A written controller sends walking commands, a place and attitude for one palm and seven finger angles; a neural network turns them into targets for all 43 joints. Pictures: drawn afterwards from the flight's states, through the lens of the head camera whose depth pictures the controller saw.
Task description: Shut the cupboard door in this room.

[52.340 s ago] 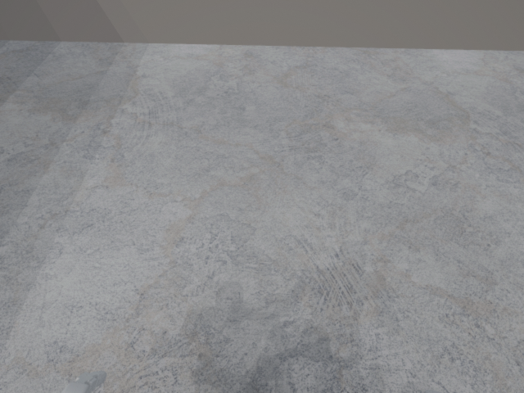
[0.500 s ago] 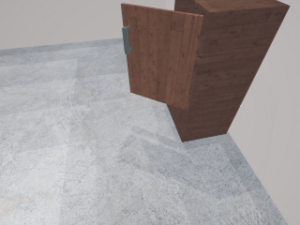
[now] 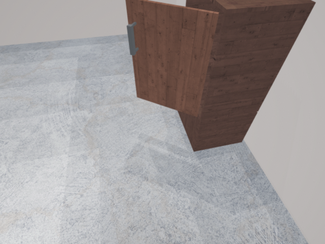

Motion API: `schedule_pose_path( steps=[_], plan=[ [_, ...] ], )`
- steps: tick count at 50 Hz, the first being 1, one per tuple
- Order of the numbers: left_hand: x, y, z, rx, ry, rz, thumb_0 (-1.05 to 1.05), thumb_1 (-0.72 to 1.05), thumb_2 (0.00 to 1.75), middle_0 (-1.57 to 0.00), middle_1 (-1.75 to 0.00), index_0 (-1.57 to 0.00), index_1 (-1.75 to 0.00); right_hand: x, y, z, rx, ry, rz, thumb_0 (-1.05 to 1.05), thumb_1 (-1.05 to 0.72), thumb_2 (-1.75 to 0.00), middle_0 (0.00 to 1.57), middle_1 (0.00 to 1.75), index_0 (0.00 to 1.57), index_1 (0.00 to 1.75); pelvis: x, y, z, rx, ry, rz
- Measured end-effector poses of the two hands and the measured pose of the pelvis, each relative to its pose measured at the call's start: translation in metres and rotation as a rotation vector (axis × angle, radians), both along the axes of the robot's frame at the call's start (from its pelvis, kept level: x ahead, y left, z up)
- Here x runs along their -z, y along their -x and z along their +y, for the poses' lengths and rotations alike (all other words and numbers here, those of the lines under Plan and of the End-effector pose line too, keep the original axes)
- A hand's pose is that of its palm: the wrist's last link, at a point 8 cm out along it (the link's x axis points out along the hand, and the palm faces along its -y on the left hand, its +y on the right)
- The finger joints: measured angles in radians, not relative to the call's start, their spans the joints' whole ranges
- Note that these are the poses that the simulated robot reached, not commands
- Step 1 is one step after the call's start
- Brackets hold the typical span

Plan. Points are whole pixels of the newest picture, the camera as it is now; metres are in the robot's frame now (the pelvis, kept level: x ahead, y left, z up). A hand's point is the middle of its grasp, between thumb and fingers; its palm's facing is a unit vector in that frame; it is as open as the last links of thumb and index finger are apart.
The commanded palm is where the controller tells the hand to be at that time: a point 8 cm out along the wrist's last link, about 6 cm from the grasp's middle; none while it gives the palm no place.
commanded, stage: look to check the result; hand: left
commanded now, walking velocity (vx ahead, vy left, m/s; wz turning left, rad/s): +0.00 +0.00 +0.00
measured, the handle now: (133, 38) +1.01 +0.19 +0.02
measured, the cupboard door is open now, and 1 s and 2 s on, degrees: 52 52 52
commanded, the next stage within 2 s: walk to a spot facing it in 0.38 s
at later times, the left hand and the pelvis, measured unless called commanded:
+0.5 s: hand out of the picture +0.08 +0.22 -0.16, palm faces -0.02 -0.95 -0.30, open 7.4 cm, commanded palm none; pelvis +0.02 -0.01 +0.00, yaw +0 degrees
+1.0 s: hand out of the picture +0.01 +0.23 -0.21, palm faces +0.22 -0.95 -0.23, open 7.4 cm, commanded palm none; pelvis +0.02 +0.03 -0.03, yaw +13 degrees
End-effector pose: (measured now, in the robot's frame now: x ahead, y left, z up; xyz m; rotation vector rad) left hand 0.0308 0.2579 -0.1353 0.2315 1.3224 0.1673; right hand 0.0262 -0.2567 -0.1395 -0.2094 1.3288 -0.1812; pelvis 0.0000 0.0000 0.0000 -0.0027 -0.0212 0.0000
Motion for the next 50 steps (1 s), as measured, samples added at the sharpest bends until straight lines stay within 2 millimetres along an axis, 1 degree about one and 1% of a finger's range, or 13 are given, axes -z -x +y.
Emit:
schedule_pose_path(
  steps=[10, 21, 28, 32, 35, 37, 42, 45, 47, 48, 50],
  plan=[
    [-0.007, -0.013, 0.011, 0.003, -0.036, -0.003, 0.01, 0.9, 0.9, -0.2, -0.3, -0.2, -0.29, -0.003, -0.026, -0.013, -0.021, 0.017, -0.025, 0.01, -0.91, -0.89, 0.21, 0.3, 0.2, 0.3, -0.001, -0.009, -0.003, -0.001, -0.003, 0.002],
    [-0.009, -0.034, 0.011, 0.017, -0.042, -0.032, 0.01, 0.9, 0.9, -0.2, -0.3, -0.2, -0.29, -0.011, -0.054, -0.028, -0.036, 0.048, -0.067, 0.01, -0.91, -0.89, 0.21, 0.3, 0.2, 0.3, -0.002, -0.019, -0.007, 0.001, -0.005, 0.003],
    [-0.01, -0.047, 0.009, 0.024, -0.042, -0.05, 0.01, 0.9, 0.9, -0.2, -0.3, -0.2, -0.3, -0.014, -0.063, -0.034, -0.042, 0.057, -0.078, 0.01, -0.91, -0.89, 0.21, 0.3, 0.2, 0.3, -0.002, -0.024, -0.01, -0.001, -0.006, 0.004],
    [-0.008, -0.049, 0.004, 0.004, -0.043, -0.057, 0.01, 0.9, 0.9, -0.2, -0.3, -0.2, -0.3, -0.009, -0.063, -0.03, -0.05, 0.047, -0.061, 0.01, -0.91, -0.89, 0.2, 0.3, 0.2, 0.3, 0.0, -0.025, -0.011, -0.023, -0.009, 0.009],
    [-0.003, -0.044, -0.002, -0.025, -0.031, -0.061, 0.0, 0.9, 0.9, -0.2, -0.3, -0.2, -0.29, -0.002, -0.06, -0.02, -0.065, 0.022, -0.032, 0.0, -0.91, -0.9, 0.2, 0.3, 0.2, 0.3, 0.003, -0.024, -0.012, -0.048, -0.007, 0.01],
    [0.002, -0.037, -0.005, -0.052, -0.019, -0.063, 0.0, 0.9, 0.9, -0.2, -0.3, -0.2, -0.29, 0.004, -0.057, -0.012, -0.078, 0.006, -0.01, 0.01, -0.91, -0.9, 0.2, 0.3, 0.2, 0.3, 0.006, -0.023, -0.011, -0.07, -0.001, 0.005],
    [0.018, -0.007, -0.006, -0.132, 0.015, -0.04, 0.0, 0.9, 0.9, -0.2, -0.3, -0.2, -0.3, 0.011, -0.058, 0.013, -0.11, -0.013, 0.035, 0.01, -0.91, -0.89, 0.2, 0.3, 0.2, 0.3, 0.014, -0.022, 0.001, -0.134, 0.007, -0.016],
    [0.031, 0.013, 0.002, -0.18, 0.039, -0.009, 0.0, 0.9, 0.9, -0.2, -0.3, -0.2, -0.3, 0.012, -0.065, 0.031, -0.144, -0.018, 0.028, 0.01, -0.91, -0.89, 0.2, 0.3, 0.2, 0.3, 0.02, -0.022, 0.012, -0.177, 0.004, -0.018],
    [0.041, 0.023, 0.01, -0.214, 0.049, 0.008, 0.01, 0.9, 0.9, -0.2, -0.3, -0.2, -0.3, 0.018, -0.07, 0.041, -0.175, -0.011, 0.01, 0.01, -0.91, -0.89, 0.2, 0.3, 0.2, 0.3, 0.029, -0.021, 0.021, -0.202, 0.009, -0.009],
    [0.043, 0.028, 0.014, -0.227, 0.048, 0.02, 0.01, 0.9, 0.9, -0.2, -0.3, -0.2, -0.3, 0.019, -0.07, 0.045, -0.185, -0.01, 0.008, 0.01, -0.91, -0.89, 0.2, 0.3, 0.2, 0.3, 0.03, -0.019, 0.024, -0.21, 0.004, -0.007],
    [0.039, 0.033, 0.021, -0.245, 0.041, 0.03, 0.01, 0.9, 0.9, -0.2, -0.3, -0.2, -0.3, 0.017, -0.07, 0.053, -0.205, -0.01, 0.013, 0.01, -0.91, -0.89, 0.21, 0.3, 0.2, 0.3, 0.027, -0.015, 0.028, -0.221, 0.0, 0.0]
  ],
)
